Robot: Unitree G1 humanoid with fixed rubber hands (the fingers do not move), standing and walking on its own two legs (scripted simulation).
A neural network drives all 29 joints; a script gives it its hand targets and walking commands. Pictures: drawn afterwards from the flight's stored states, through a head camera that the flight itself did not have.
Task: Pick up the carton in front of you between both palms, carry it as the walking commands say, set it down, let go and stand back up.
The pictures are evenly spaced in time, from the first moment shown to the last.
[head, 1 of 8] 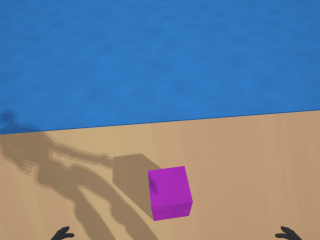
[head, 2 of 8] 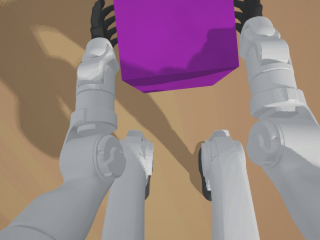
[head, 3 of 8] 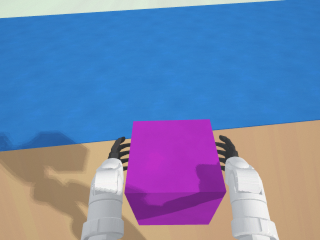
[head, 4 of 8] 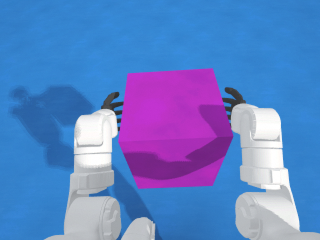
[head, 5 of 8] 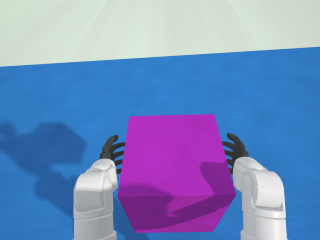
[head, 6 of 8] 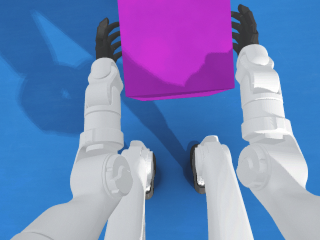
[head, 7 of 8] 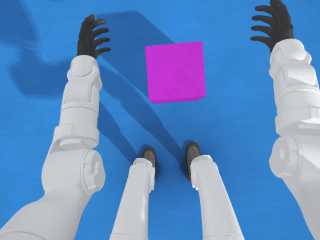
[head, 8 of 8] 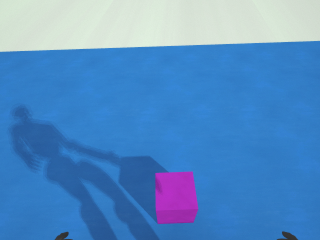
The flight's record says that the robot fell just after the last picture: no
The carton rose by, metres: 0.68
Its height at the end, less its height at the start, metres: -0.07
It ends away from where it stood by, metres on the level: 3.09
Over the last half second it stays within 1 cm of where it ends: yes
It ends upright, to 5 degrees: yes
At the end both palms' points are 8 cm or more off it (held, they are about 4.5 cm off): yes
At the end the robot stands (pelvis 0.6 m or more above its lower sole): yes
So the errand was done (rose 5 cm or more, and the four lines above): yes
